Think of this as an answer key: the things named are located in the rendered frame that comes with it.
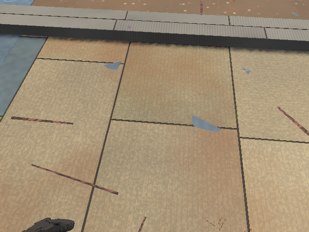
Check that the left robot hand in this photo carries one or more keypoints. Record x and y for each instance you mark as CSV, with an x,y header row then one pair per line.
x,y
51,225

